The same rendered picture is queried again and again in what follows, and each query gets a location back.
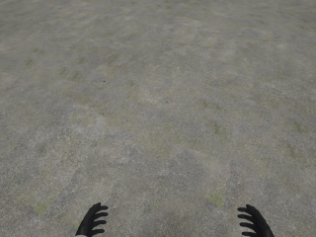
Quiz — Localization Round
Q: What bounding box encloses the robot left hand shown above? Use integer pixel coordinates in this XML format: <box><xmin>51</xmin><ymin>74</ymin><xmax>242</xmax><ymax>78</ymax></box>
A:
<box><xmin>75</xmin><ymin>202</ymin><xmax>109</xmax><ymax>237</ymax></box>

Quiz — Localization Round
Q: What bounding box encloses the robot right hand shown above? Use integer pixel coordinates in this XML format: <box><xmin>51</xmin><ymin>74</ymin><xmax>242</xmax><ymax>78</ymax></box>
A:
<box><xmin>237</xmin><ymin>204</ymin><xmax>275</xmax><ymax>237</ymax></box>

